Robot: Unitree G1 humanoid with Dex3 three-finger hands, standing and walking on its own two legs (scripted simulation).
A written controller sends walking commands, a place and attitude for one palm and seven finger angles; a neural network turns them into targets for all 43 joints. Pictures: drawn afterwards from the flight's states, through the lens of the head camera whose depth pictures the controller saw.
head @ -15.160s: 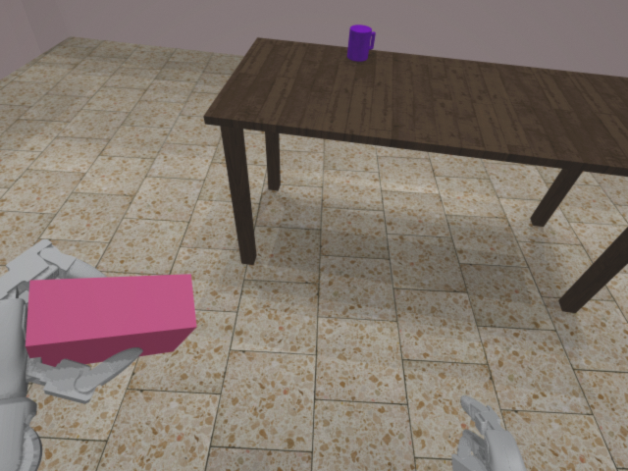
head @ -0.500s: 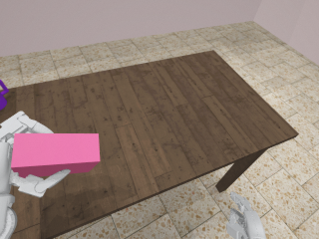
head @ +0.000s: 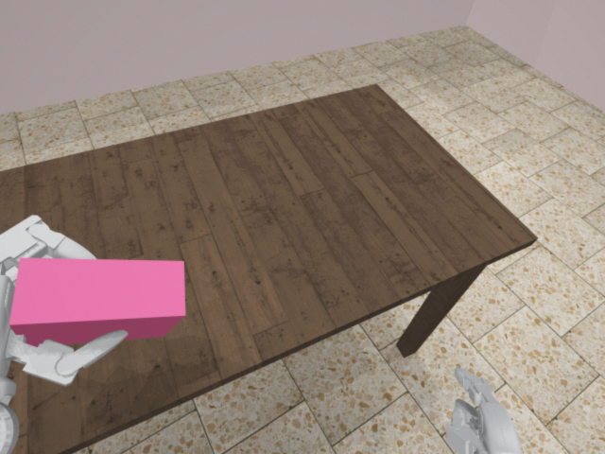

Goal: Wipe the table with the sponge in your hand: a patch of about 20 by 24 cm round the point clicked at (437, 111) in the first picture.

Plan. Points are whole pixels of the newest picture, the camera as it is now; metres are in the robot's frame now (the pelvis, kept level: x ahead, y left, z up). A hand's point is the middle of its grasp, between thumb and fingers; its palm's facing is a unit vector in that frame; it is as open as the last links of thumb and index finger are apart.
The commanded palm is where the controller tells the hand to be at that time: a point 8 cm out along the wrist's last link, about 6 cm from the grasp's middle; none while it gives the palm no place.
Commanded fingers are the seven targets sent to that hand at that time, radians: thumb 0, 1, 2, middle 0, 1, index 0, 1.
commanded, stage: shuffle to correct the standing spot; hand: left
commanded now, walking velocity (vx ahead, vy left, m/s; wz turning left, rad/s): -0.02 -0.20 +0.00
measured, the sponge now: (129, 303) +0.24 +0.19 +0.14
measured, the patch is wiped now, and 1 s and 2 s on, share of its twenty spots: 0.00 0.00 0.00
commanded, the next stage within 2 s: come to a stop and stand still in 0.04 s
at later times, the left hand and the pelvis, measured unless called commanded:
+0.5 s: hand (1, 290) +0.22 +0.29 +0.17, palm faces +0.40 -0.82 -0.41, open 9.8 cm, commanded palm +0.15 +0.31 +0.18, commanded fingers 0.00 0.10 1.30 -1.20 -1.60 -1.20 -1.60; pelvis -0.02 +0.03 +0.00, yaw -1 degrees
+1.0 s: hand out of the picture +0.21 +0.35 +0.16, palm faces +0.37 -0.85 -0.38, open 9.8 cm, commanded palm +0.15 +0.38 +0.18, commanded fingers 0.00 0.10 1.30 -1.20 -1.60 -1.20 -1.60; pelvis -0.01 +0.10 +0.00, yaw +1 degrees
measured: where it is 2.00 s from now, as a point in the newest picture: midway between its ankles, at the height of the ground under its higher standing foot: outside the picture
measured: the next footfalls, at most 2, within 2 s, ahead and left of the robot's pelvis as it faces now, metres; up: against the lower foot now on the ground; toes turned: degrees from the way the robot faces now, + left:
none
